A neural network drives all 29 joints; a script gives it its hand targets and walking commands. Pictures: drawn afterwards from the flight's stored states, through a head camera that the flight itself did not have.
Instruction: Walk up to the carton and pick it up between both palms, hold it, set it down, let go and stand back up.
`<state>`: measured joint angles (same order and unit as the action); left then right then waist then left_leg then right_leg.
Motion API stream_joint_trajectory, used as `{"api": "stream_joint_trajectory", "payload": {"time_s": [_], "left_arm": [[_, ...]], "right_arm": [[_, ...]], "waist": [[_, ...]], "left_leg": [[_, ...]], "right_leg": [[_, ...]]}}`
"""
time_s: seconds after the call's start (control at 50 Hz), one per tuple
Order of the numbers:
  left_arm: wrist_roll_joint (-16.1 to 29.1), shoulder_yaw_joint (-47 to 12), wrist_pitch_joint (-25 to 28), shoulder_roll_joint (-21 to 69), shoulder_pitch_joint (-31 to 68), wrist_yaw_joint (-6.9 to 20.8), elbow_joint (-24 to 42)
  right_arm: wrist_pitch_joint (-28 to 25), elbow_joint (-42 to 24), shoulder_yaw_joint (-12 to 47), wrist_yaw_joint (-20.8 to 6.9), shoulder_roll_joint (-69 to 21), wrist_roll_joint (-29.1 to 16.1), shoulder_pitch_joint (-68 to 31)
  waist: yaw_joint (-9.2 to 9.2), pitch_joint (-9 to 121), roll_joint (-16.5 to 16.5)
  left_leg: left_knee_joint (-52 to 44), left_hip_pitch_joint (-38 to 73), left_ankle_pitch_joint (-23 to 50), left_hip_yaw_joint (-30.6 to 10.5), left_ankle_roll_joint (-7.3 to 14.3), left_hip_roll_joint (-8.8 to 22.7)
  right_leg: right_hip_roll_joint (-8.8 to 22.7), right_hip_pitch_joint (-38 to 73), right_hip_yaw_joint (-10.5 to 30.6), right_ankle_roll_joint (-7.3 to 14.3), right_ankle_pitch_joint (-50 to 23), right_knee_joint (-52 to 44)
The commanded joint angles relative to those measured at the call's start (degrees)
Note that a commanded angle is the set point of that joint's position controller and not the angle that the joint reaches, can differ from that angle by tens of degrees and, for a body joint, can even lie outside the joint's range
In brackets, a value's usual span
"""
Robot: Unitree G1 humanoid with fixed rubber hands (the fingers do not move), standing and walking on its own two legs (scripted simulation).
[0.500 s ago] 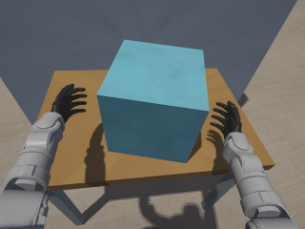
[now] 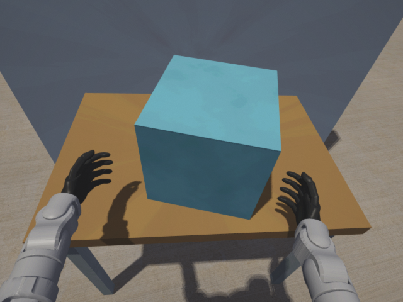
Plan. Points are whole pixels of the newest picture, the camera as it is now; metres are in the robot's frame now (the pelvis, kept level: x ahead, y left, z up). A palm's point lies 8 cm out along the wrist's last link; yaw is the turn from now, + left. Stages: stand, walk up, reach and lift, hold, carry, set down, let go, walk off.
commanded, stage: set down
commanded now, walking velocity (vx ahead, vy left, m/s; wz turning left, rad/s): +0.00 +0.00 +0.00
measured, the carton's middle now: (211, 136) +0.51 +0.00 +0.02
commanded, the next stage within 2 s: let go in 1.56 s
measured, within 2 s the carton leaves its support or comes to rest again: neither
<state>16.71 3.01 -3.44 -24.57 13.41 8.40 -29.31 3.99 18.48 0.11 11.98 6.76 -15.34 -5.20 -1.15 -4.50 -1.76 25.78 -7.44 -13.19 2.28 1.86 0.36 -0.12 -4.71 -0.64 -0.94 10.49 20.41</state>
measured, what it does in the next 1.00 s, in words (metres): stands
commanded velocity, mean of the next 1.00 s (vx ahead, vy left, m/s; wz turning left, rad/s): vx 0.00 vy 0.00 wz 0.00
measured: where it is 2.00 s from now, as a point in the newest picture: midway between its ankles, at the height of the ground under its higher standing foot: outside the picture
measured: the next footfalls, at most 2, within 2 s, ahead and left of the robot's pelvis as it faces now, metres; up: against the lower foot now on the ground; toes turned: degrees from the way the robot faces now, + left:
none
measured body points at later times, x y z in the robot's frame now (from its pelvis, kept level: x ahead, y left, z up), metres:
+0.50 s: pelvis +0.01 -0.01 +0.00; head +0.02 +0.02 +0.45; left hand +0.25 +0.27 +0.00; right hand +0.24 -0.18 +0.00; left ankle +0.02 +0.09 -0.74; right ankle +0.01 -0.13 -0.74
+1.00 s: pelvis +0.02 -0.01 +0.00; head +0.02 +0.00 +0.45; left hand +0.22 +0.25 -0.04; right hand +0.22 -0.21 -0.04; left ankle +0.02 +0.09 -0.74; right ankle +0.01 -0.13 -0.74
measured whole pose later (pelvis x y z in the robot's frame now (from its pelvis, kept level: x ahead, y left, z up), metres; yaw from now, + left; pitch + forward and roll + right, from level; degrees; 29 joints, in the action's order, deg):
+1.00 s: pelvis +0.02 -0.01 +0.00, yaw +0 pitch -7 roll -1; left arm 11.5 -0.4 4.5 -19.1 -11.0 5.6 -23.6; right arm -9.3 25.4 0.0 5.9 7.0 -8.8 12.9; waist -2.3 -6.5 0.2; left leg 26.1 -2.9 -15.9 2.1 1.1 0.7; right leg -0.8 -0.8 0.1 -0.3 13.6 21.7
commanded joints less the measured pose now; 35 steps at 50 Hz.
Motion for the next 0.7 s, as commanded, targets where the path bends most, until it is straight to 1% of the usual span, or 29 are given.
{"api": "stream_joint_trajectory", "payload": {"time_s": [0.0,0.02,0.04,0.06,0.08,0.1,0.12,0.14,0.18,0.28,0.3,0.34,0.36,0.38,0.4,0.42,0.44,0.46,0.48,0.52,0.56,0.58,0.62,0.66,0.68], "left_arm": [[0.52,3.53,4.62,-10.9,9.37,0.24,12.86],[1.08,3.41,5.31,-11.42,9.82,0.28,12.72],[1.31,3.26,6.12,-11.45,8.77,0.14,13.04],[1.53,3.19,6.91,-11.59,7.62,-0.02,13.64],[1.64,2.84,7.49,-11.44,6.57,0.02,13.27],[1.52,3.18,8.18,-11.56,4.63,0.08,13.07],[1.11,3.36,8.76,-11.3,2.29,0.19,13.02],[1.37,3.43,9.36,-11.78,2.33,0.28,13.73],[2.01,3.1,10.5,-12.26,1.48,0.52,13.87],[2.35,2.81,12.27,-12.05,-4.12,0.76,15.21],[2.15,2.74,12.44,-11.87,-4.8,0.88,14.96],[2.19,2.88,12.97,-11.93,-6.83,1.12,15.07],[1.93,2.67,12.96,-11.43,-8.02,1.25,13.82],[1.79,2.92,13.22,-11.49,-8.76,1.38,14.22],[1.41,2.93,13.36,-11.61,-9.24,1.41,14.46],[1.23,2.75,13.31,-11.16,-10.2,1.34,14.63],[1.14,2.36,13.35,-10.97,-10.3,1.23,15.86],[0.77,2.45,13.2,-10.64,-11.42,1.11,15.64],[0.5,2.43,13.01,-10.57,-11.65,1.08,16.05],[0.35,2.32,13.09,-10.51,-12.36,0.84,16.99],[-0.14,1.72,12.97,-9.31,-14.45,0.17,17.36],[-0.28,1.53,12.6,-9.04,-14.92,-0.02,16.95],[-0.96,1.37,12.02,-8.22,-15.6,-0.43,16.36],[-1.19,0.52,11.39,-7.36,-16.07,-0.85,16.25],[-1.75,0.13,10.89,-6.64,-15.86,-1.05,15.06]], "right_arm": [[-4.07,-14.08,-1.75,0.44,3.89,1.25,-5.3],[-4.45,-14.93,-2.02,0.6,3.71,1.81,-5.87],[-4.71,-14.6,-1.86,0.52,3.0,2.1,-4.49],[-5.06,-15.63,-1.25,0.34,2.57,1.98,-3.57],[-5.31,-15.21,-1.34,0.42,2.17,2.26,-2.32],[-5.69,-15.37,-0.92,0.42,1.71,2.5,-0.69],[-6.19,-14.62,-0.26,0.43,1.21,2.37,1.81],[-6.9,-15.66,-0.6,0.6,1.11,2.56,1.32],[-7.66,-15.55,-0.23,0.8,0.56,2.92,2.34],[-10.27,-15.7,0.42,0.88,-0.25,3.46,6.91],[-10.64,-14.91,0.37,0.92,-0.09,3.58,7.52],[-11.74,-14.9,0.67,1.06,-0.59,3.81,9.12],[-12.14,-13.69,0.97,0.91,-0.55,3.84,9.72],[-12.57,-13.09,0.92,0.92,-0.61,3.9,10.63],[-12.96,-12.69,0.97,0.88,-0.61,3.75,11.04],[-13.32,-12.4,0.96,0.71,-0.5,3.79,11.57],[-13.79,-12.7,0.37,0.64,-0.33,3.94,11.83],[-14.05,-11.64,0.68,0.38,0.04,4.03,12.39],[-14.32,-11.72,0.28,0.28,0.12,4.36,12.44],[-14.76,-11.83,0.13,-0.07,0.66,4.36,12.96],[-14.95,-10.7,-0.33,-0.91,1.33,4.4,13.89],[-14.8,-10.0,-0.69,-1.28,1.7,4.7,13.89],[-14.61,-8.83,-0.96,-2.12,2.37,4.83,13.57],[-14.49,-8.14,-2.21,-2.71,3.15,5.68,13.55],[-14.14,-6.05,-2.25,-3.04,3.26,6.07,13.43]], "waist": [[0.43,13.04,7.11],[0.59,13.31,6.96],[0.28,12.5,7.53],[-0.26,12.32,7.48],[0.38,12.13,7.41],[-0.16,11.57,7.05],[-0.29,11.21,7.37],[-0.41,11.37,7.27],[-0.33,11.41,7.37],[-0.6,10.19,7.38],[-0.42,9.64,7.57],[-0.4,9.25,6.99],[-0.4,8.51,7.16],[-0.65,8.28,7.02],[-0.83,7.77,7.76],[-0.89,7.19,7.78],[-0.46,7.17,8.48],[-0.88,6.35,9.03],[-0.56,6.42,8.63],[-0.6,6.68,8.77],[-0.7,5.97,9.86],[-0.53,5.55,9.62],[-0.82,5.23,9.41],[-0.06,4.07,9.13],[0.21,3.24,9.53]], "left_leg": [[-4.38,4.37,15.74,-1.87,-3.75,0.86],[-4.46,3.33,14.05,-1.78,-3.55,0.81],[-4.78,2.37,12.89,-2.0,-3.45,1.01],[-4.83,1.86,12.74,-1.99,-3.3,1.14],[-4.53,1.89,12.81,-2.05,-3.37,1.06],[-4.5,2.07,12.47,-2.19,-3.29,1.07],[-4.4,2.48,12.56,-2.37,-3.28,1.12],[-4.08,2.23,12.88,-2.26,-3.43,1.09],[-3.56,1.51,12.94,-2.27,-3.43,0.98],[-2.55,2.55,14.65,-2.59,-3.68,1.03],[-2.36,2.78,14.7,-2.65,-3.82,1.08],[-1.98,2.73,14.88,-2.65,-3.79,0.96],[-1.85,2.87,14.98,-2.83,-3.86,0.94],[-1.84,3.33,15.11,-2.81,-4.04,1.01],[-1.86,3.21,14.86,-2.86,-4.24,1.11],[-2.03,3.24,14.85,-2.99,-4.26,1.33],[-1.88,3.6,15.66,-3.03,-4.57,1.36],[-1.62,4.15,16.88,-3.1,-4.83,1.4],[-1.58,4.34,17.01,-3.03,-4.86,1.41],[-1.59,4.92,17.15,-3.07,-4.99,1.39],[-2.01,5.33,17.55,-3.38,-5.36,1.78],[-2.2,5.31,17.13,-3.41,-5.45,1.91],[-2.58,5.34,16.86,-3.4,-5.4,2.07],[-3.32,5.07,15.85,-3.46,-5.32,2.22],[-3.44,5.03,15.91,-3.35,-5.44,2.11]], "right_leg": [[-0.07,1.55,1.46,3.6,-4.23,-3.12],[0.09,1.29,1.7,3.52,-3.02,-3.03],[0.19,1.27,1.77,3.73,-2.19,-2.75],[0.22,1.42,1.87,3.74,-2.04,-2.47],[0.43,1.27,2.14,3.76,-2.44,-2.46],[0.5,1.02,2.22,3.74,-2.06,-2.52],[0.55,1.13,2.35,3.82,-1.96,-2.49],[0.63,1.08,2.39,3.75,-1.89,-2.48],[1.01,1.02,2.73,3.67,-1.82,-2.34],[1.16,-0.1,3.01,3.66,-2.27,-2.16],[1.17,-0.45,3.01,3.71,-2.25,-2.14],[1.28,-0.22,3.07,3.62,-2.73,-2.05],[1.21,-0.56,3.06,3.7,-2.43,-2.06],[1.13,-0.53,3.02,3.69,-2.05,-2.21],[1.11,-0.5,2.95,3.9,-1.41,-2.25],[0.85,-0.58,2.66,4.05,-0.77,-2.23],[0.75,-0.81,2.49,4.08,-1.11,-2.2],[0.57,-0.88,2.29,4.29,-1.25,-2.18],[0.52,-0.89,2.21,4.19,-1.23,-2.38],[0.41,-1.15,2.13,4.14,-1.4,-2.34],[-0.16,-1.48,1.68,4.56,-0.97,-2.17],[-0.25,-1.66,1.61,4.56,-0.27,-2.38],[-0.45,-1.67,1.38,4.62,0.04,-2.39],[-0.58,-1.55,1.29,4.59,0.45,-2.57],[-0.46,-1.91,1.28,4.65,0.5,-2.7]]}}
